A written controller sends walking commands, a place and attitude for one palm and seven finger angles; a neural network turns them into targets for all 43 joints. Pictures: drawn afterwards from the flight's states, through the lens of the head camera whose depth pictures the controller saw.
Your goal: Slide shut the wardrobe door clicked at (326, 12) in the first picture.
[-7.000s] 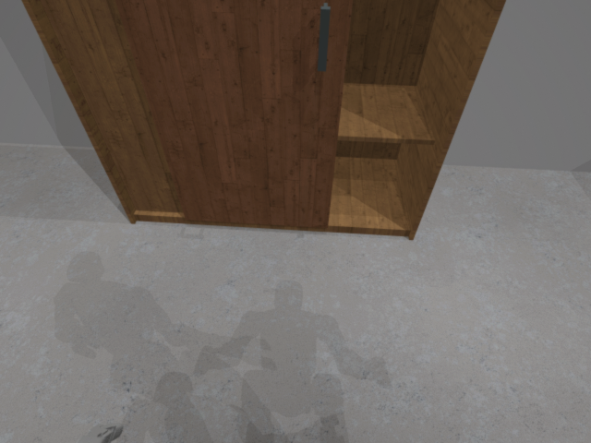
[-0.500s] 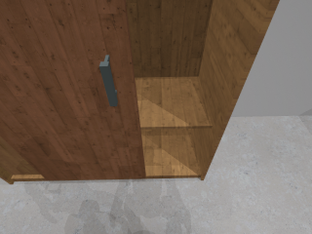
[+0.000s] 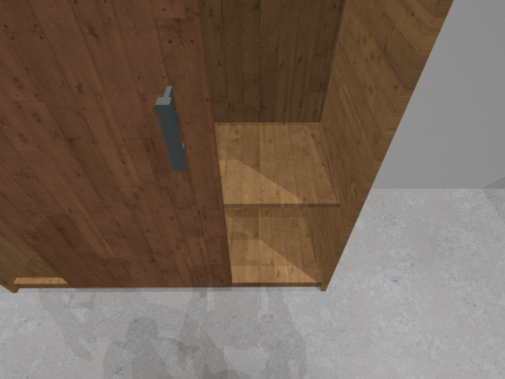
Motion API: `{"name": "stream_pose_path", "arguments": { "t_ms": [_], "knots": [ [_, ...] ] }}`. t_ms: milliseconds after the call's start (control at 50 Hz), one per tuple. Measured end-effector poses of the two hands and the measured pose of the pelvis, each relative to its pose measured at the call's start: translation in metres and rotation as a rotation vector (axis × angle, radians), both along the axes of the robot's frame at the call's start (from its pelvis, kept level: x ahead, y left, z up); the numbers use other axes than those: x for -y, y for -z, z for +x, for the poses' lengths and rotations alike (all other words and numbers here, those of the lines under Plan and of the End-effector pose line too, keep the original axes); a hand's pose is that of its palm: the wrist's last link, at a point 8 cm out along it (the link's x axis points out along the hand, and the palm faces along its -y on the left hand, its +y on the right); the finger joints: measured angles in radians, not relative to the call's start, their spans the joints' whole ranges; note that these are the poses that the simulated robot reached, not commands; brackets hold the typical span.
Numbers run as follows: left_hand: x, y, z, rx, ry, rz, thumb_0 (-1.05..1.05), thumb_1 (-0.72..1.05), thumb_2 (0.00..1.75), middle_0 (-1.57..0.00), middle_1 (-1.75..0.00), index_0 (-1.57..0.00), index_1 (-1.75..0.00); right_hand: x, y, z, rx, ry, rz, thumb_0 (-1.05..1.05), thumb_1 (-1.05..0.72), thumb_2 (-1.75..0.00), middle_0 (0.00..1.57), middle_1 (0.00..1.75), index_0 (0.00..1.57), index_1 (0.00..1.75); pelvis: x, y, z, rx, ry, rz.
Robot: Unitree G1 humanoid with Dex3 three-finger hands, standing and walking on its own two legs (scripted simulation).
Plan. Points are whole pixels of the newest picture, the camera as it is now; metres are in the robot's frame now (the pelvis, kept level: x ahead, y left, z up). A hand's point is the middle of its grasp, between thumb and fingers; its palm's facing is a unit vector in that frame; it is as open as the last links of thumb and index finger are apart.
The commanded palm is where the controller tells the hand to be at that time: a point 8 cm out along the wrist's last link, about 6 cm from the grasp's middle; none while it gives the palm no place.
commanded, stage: look again from close up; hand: left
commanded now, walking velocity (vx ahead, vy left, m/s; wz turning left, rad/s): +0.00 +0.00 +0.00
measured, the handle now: (174, 129) +0.54 +0.19 +0.10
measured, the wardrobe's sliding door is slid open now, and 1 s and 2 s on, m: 0.37 0.37 0.37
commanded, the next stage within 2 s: shuffle to correct the standing spot in 0.02 s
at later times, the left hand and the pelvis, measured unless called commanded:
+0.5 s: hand out of the picture -0.01 +0.19 -0.19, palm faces +0.10 -0.99 -0.14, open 7.4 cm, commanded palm none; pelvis +0.05 +0.03 -0.01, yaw +3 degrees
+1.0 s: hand (158, 356) +0.19 +0.20 -0.17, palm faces +0.11 -0.96 -0.25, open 7.2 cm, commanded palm none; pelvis +0.12 +0.01 -0.01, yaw +5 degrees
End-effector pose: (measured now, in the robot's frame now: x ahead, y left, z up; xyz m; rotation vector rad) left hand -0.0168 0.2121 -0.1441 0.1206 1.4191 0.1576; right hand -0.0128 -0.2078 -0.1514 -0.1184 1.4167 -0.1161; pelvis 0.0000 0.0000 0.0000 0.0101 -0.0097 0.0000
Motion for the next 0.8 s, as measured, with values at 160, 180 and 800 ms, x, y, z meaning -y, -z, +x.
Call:
{"name": "stream_pose_path", "arguments": {
  "t_ms": [160, 180, 800],
  "knots": [
    [0.002, 0.0, 0.001, 0.003, -0.007, 0.001, 0.01, 0.92, 0.9, -0.2, -0.3, -0.2, -0.3, 0.001, 0.0, 0.0, -0.005, -0.002, 0.002, 0.0, -0.91, -0.9, 0.2, 0.3, 0.2, 0.3, 0.002, 0.0, 0.001, 0.0, -0.005, 0.0],
    [0.002, 0.001, 0.001, 0.005, -0.009, 0.001, 0.01, 0.92, 0.9, -0.2, -0.3, -0.2, -0.3, 0.001, 0.0, 0.0, -0.006, -0.004, 0.003, 0.0, -0.91, -0.9, 0.2, 0.3, 0.2, 0.3, 0.003, 0.0, 0.002, 0.0, -0.007, 0.0],
    [-0.046, -0.004, 0.17, 0.124, -0.014, 0.053, 0.02, 0.93, 0.9, -0.19, -0.3, -0.2, -0.3, -0.052, -0.002, 0.061, -0.163, -0.006, 0.058, 0.0, -0.91, -0.9, 0.2, 0.3, 0.21, 0.3, -0.026, 0.004, 0.115, -0.036, -0.077, 0.012]
  ]
}}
